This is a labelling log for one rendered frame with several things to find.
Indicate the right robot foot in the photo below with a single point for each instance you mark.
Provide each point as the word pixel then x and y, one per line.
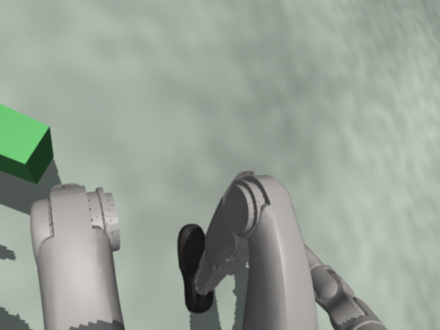
pixel 190 247

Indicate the right robot hand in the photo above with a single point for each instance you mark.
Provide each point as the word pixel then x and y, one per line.
pixel 314 261

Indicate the right robot arm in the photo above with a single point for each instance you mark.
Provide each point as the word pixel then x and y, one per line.
pixel 346 312

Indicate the carton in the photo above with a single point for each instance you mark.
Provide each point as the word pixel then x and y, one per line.
pixel 25 145

